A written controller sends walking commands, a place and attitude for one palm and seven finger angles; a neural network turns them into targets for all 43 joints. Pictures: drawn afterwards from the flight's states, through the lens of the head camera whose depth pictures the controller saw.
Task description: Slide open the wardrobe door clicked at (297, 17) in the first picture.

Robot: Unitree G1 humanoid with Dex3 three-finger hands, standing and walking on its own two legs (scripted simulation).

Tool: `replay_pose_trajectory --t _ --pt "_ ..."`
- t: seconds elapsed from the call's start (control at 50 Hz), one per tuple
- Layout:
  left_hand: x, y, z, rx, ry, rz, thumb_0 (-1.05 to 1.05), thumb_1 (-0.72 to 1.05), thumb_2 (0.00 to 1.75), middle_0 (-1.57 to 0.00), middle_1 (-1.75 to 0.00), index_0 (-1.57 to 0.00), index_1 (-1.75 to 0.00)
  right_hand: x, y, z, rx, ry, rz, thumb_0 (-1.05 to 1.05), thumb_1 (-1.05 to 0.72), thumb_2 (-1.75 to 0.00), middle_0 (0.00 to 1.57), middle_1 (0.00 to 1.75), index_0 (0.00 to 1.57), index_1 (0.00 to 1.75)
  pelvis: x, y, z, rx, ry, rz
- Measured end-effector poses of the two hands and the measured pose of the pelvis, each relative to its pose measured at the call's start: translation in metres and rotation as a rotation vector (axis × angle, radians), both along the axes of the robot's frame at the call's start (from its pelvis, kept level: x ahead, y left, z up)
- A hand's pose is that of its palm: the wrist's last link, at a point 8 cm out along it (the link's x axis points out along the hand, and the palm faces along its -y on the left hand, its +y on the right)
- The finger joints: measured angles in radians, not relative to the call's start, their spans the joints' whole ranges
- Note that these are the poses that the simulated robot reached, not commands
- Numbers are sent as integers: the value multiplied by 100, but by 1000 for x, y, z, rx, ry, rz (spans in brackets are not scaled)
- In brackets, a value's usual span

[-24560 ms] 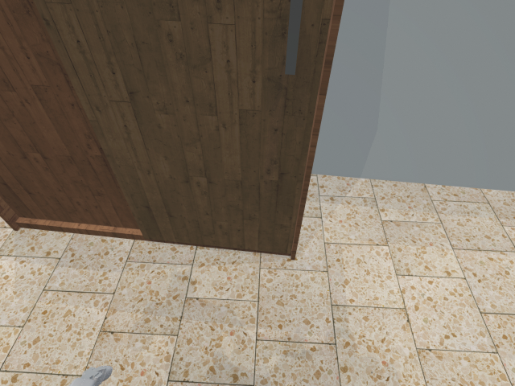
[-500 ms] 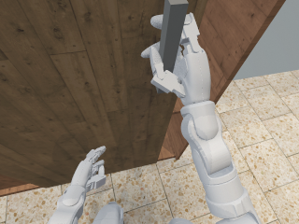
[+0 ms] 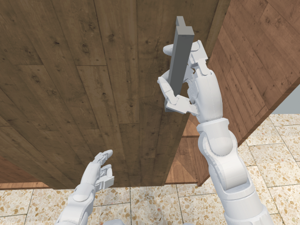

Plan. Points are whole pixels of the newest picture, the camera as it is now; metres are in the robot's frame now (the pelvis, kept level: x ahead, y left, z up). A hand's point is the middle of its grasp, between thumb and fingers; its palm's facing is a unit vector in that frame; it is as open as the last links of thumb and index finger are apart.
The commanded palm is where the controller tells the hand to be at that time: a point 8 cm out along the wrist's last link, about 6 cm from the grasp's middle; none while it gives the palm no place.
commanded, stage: step sideways, sliding the door along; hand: right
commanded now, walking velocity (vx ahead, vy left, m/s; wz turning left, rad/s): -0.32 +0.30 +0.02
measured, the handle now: (174, 70) +0.36 -0.04 +0.24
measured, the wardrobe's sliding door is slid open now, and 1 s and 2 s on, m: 0.22 0.28 0.46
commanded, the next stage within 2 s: none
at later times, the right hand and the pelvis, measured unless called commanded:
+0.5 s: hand (157, 91) +0.32 -0.01 +0.23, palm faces +0.06 +1.00 -0.05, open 6.4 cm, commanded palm +0.29 +0.01 +0.24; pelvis -0.09 +0.09 +0.00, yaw +2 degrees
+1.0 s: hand (129, 92) +0.31 +0.04 +0.23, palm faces +0.02 +1.00 -0.04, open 6.4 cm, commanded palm +0.29 +0.06 +0.24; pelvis -0.10 +0.14 +0.01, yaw -1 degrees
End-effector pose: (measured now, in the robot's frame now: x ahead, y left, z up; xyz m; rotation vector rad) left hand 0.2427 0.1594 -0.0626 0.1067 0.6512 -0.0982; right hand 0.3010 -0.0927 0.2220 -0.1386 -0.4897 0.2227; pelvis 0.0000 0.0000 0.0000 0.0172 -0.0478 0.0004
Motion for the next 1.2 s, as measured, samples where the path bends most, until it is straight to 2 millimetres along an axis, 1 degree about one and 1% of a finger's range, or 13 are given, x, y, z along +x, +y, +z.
replay_pose_trajectory --t 0.1,0.24,0.34,0.42,0.5,0.6,0.68,0.74,0.8,0.9,1.0,1.1,1.2 --pt "-24 30 -4 35 -11 49 2 90 90 -20 -30 -20 -30 -3 11 -2 115 32 -59 -6 -68 -82 50 140 9 125 -21 11 0 -4 24 36" --pt "-89 72 -9 100 91 124 2 90 90 -20 -30 -20 -30 -3 15 -4 184 36 -58 -4 -73 -83 47 140 10 125 -54 22 3 -23 20 62" --pt "-131 97 -15 108 181 117 2 90 90 -20 -30 -20 -30 -4 18 -2 168 62 -114 -3 -73 -85 50 140 13 130 -68 41 9 20 23 75" --pt "-146 117 -24 102 202 101 2 90 90 -20 -30 -20 -30 -5 23 0 150 65 -174 -3 -74 -86 52 140 15 134 -79 66 4 28 26 72" --pt "-152 140 -30 90 188 115 2 90 90 -20 -30 -20 -30 -8 30 1 130 76 -253 -3 -74 -86 51 140 16 135 -90 89 0 47 17 32" --pt "-153 166 -24 130 161 157 2 90 90 -20 -30 -20 -30 -10 37 4 131 115 -274 -3 -74 -85 48 140 17 136 -93 100 -2 22 24 -7" --pt "-149 178 -21 119 124 135 2 90 90 -20 -30 -20 -30 -11 45 5 123 127 -286 -3 -75 -83 47 140 16 136 -100 114 -3 10 10 16" --pt "-144 184 -27 89 111 108 2 90 90 -20 -30 -20 -30 -12 53 5 107 126 -313 -4 -76 -83 47 140 14 135 -103 127 -8 22 -9 -1" --pt "-144 188 -29 88 139 110 2 90 90 -20 -30 -20 -30 -13 60 6 101 139 -320 -4 -76 -83 46 140 13 135 -100 132 -4 19 -1 -42" --pt "-141 189 -26 147 171 90 2 90 90 -20 -30 -20 -30 -12 69 5 119 127 -264 -3 -77 -82 45 140 14 135 -94 130 -1 22 32 -51" --pt "-136 181 -15 119 184 45 2 90 90 -20 -30 -20 -30 -10 78 4 132 121 -215 -2 -77 -81 44 140 14 135 -95 139 9 31 21 -20" --pt "-123 180 -5 95 162 -5 2 90 90 -20 -30 -20 -30 -10 90 4 136 129 -213 -2 -76 -82 44 140 16 136 -91 155 20 64 10 -1" --pt "-102 191 -2 67 91 -44 2 90 89 -20 -30 -20 -30 -11 104 5 124 126 -259 -2 -75 -84 45 140 16 136 -83 184 17 55 -9 0"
